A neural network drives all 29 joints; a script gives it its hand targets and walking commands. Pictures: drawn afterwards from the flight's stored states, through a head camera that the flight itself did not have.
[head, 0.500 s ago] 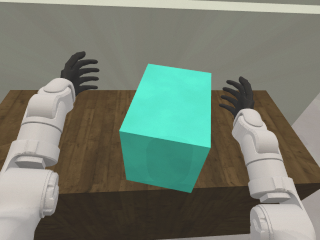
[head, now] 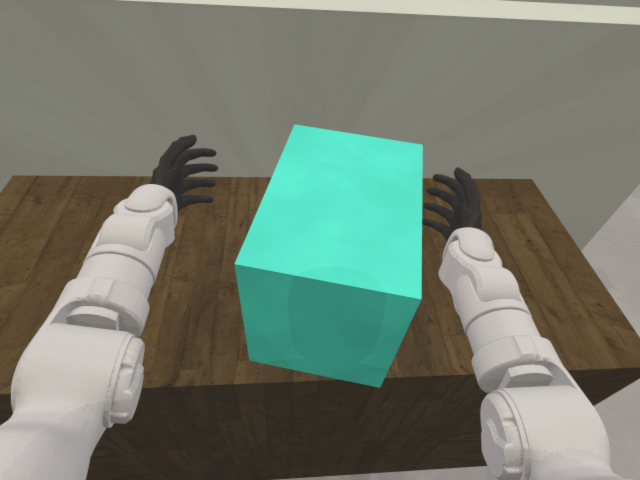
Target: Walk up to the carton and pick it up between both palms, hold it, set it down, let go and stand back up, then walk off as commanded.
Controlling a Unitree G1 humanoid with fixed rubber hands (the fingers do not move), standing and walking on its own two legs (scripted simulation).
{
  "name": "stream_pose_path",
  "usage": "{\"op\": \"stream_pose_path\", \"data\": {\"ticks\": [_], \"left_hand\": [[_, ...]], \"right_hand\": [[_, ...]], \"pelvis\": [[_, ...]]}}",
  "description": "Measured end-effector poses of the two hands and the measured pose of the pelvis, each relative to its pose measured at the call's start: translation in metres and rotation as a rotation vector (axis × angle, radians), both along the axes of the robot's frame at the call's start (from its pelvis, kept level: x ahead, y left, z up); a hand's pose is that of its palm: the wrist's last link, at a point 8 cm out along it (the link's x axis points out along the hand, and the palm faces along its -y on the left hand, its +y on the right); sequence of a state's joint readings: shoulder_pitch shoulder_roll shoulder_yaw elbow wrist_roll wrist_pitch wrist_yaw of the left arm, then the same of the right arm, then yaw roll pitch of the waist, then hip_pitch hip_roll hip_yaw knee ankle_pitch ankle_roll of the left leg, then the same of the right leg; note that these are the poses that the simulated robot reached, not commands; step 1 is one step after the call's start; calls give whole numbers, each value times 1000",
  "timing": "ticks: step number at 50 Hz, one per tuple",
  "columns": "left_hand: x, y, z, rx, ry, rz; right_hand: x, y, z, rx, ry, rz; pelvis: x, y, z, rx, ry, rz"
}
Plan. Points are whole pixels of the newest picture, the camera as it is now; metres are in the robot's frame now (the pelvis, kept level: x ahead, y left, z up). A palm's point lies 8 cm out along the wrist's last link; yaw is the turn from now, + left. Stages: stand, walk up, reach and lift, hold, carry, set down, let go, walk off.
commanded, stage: reach and lift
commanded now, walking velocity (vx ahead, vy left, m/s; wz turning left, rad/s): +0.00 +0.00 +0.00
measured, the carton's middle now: (336, 252) +0.45 -0.08 +0.02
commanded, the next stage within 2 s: none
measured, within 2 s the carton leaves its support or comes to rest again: neither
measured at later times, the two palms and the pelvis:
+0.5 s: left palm (200, 229) +0.46 +0.12 +0.08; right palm (446, 266) +0.38 -0.22 +0.06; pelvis -0.02 +0.00 -0.02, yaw -1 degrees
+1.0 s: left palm (225, 233) +0.45 +0.08 +0.08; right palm (438, 266) +0.38 -0.21 +0.06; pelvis -0.02 +0.00 -0.02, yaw -1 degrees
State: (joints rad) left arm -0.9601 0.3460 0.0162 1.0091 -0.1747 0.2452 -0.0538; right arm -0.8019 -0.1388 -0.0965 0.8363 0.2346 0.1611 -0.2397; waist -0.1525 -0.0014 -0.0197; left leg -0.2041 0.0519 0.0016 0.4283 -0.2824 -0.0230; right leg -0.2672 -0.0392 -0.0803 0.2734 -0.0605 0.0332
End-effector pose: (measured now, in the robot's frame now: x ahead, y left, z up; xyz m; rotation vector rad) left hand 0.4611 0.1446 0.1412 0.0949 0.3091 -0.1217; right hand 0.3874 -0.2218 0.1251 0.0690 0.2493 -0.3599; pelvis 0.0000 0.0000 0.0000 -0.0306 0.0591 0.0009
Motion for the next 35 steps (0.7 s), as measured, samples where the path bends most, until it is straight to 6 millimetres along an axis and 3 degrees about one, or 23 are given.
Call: {"op": "stream_pose_path", "data": {"ticks": [9,25,35], "left_hand": [[-8,-2,-34,21,7,32],[-4,-30,-62,11,-18,6],[-9,-32,-74,2,-25,13]], "right_hand": [[-10,6,-40,14,30,-8],[-7,3,-63,-14,36,-8],[-7,6,-70,-11,18,-17]], "pelvis": [[-12,-1,-5,10,80,-2],[-19,-3,-19,12,195,-11],[-23,-3,-22,12,222,-10]]}}
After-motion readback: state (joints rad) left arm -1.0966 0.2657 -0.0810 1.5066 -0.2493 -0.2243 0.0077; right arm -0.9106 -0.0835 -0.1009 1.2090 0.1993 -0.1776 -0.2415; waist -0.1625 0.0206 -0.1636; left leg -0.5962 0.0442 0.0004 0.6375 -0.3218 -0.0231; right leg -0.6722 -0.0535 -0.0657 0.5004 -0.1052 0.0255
